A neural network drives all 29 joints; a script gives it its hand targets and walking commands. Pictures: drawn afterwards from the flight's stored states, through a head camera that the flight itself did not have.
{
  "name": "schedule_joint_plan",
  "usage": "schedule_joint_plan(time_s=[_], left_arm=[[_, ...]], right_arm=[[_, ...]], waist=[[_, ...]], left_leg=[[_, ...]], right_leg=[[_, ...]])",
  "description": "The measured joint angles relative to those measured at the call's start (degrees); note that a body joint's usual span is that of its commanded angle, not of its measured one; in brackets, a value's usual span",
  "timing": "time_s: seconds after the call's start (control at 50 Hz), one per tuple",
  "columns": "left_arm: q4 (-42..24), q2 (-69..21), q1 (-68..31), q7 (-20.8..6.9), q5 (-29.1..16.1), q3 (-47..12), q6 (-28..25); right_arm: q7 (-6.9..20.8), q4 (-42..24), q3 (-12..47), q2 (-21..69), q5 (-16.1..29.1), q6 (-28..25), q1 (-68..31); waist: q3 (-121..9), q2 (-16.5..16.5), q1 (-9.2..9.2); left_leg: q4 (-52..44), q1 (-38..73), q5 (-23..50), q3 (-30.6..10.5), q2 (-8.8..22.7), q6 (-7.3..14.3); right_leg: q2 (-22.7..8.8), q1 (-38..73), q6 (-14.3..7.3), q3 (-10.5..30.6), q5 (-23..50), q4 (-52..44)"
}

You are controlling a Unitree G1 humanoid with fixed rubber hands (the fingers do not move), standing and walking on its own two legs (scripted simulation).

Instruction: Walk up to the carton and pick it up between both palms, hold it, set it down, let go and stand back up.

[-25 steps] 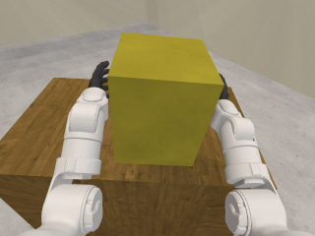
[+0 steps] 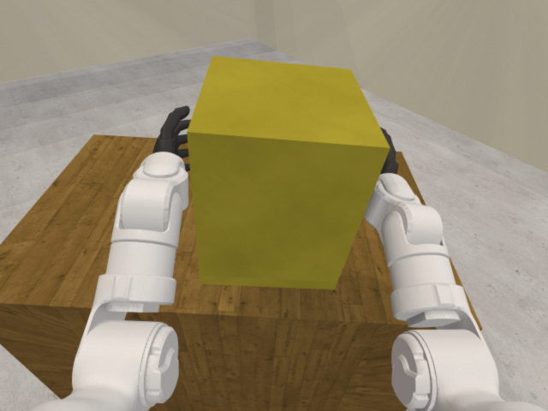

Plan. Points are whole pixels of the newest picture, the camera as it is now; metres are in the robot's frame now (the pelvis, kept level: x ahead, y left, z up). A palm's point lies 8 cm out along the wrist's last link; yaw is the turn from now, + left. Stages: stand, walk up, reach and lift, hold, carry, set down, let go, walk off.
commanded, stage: hold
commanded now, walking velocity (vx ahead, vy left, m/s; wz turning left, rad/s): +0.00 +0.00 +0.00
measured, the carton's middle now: (275, 176) +0.41 -0.01 +0.18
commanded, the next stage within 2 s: none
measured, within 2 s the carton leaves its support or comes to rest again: neither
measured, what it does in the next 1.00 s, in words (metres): stands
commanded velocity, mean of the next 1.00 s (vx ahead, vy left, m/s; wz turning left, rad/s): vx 0.00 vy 0.00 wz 0.00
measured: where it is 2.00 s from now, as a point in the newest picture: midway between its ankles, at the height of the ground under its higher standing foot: outside the picture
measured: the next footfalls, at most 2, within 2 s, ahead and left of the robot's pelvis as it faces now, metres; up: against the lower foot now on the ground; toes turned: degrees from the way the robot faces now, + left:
none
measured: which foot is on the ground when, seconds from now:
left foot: down 0.00-1.00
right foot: down 0.00-1.00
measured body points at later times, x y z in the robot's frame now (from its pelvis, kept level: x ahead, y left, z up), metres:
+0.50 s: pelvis +0.00 +0.00 +0.00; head -0.03 +0.01 +0.45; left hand +0.41 +0.14 +0.22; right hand +0.40 -0.16 +0.19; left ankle +0.05 +0.10 -0.74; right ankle +0.04 -0.16 -0.74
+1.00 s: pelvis +0.00 +0.00 +0.00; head -0.03 +0.01 +0.45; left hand +0.41 +0.14 +0.22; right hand +0.40 -0.16 +0.19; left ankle +0.05 +0.10 -0.74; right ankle +0.04 -0.16 -0.74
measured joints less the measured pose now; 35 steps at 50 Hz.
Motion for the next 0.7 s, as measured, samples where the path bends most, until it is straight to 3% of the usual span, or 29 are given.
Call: schedule_joint_plan(time_s=[0.7], left_arm=[[0.00, 0.00, -0.06, 0.00, 0.02, 0.07, 0.00]], right_arm=[[0.01, 0.00, 0.05, 0.00, 0.00, 0.01, 0.00]], waist=[[-0.02, 0.00, 0.00]], left_leg=[[0.00, 0.00, 0.00, 0.00, 0.00, 0.01]], right_leg=[[0.00, 0.01, 0.00, 0.00, -0.01, 0.00]])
